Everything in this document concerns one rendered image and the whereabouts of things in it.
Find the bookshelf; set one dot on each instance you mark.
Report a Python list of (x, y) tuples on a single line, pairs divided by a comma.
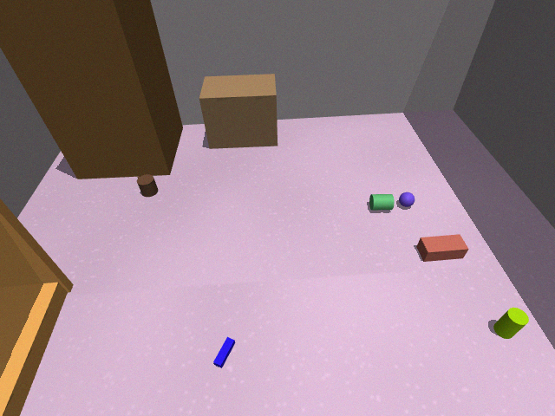
[(32, 292)]

